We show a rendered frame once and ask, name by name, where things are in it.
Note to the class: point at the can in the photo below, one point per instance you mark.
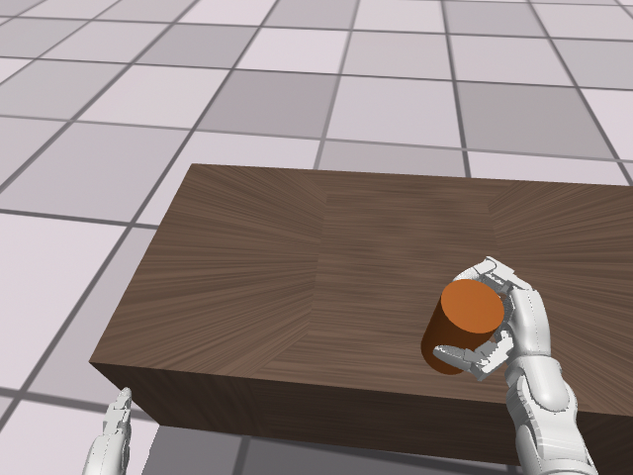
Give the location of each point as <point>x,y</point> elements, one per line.
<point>466,316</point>

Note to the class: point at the left robot hand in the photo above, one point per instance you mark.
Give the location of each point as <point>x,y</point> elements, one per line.
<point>109,453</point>

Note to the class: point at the right robot arm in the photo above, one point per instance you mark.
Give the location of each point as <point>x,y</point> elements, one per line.
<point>544,409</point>

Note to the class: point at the right robot hand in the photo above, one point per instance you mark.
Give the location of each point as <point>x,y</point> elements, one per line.
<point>524,329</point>

